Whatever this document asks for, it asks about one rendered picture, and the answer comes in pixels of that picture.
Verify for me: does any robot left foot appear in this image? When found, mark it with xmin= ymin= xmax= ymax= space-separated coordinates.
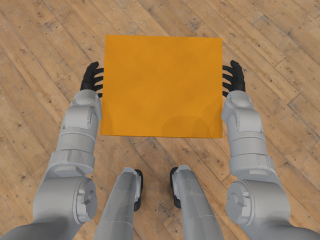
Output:
xmin=134 ymin=169 xmax=143 ymax=212

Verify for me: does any left robot hand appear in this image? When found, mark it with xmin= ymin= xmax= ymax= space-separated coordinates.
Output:
xmin=80 ymin=61 xmax=104 ymax=98

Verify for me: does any robot left forearm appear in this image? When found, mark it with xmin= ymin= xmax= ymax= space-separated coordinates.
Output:
xmin=32 ymin=89 xmax=103 ymax=217

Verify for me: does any carton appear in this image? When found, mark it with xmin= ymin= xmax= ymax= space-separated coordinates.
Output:
xmin=100 ymin=34 xmax=223 ymax=139

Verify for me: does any right robot hand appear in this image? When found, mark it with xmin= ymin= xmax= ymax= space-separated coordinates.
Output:
xmin=222 ymin=60 xmax=246 ymax=97

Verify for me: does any right robot upper arm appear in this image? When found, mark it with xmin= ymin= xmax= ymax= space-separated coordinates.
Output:
xmin=225 ymin=179 xmax=320 ymax=240

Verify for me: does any left robot upper arm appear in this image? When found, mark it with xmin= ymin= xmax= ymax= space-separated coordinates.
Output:
xmin=0 ymin=176 xmax=98 ymax=240

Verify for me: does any left robot thigh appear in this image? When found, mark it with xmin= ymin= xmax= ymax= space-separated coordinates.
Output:
xmin=93 ymin=172 xmax=141 ymax=240

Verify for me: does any robot right forearm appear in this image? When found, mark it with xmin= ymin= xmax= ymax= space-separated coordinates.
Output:
xmin=221 ymin=90 xmax=291 ymax=218

